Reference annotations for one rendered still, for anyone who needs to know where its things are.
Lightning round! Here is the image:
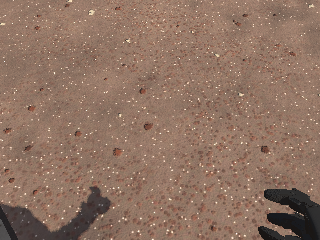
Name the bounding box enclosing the right robot hand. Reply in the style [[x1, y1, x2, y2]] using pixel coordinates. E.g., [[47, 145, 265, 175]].
[[258, 188, 320, 240]]

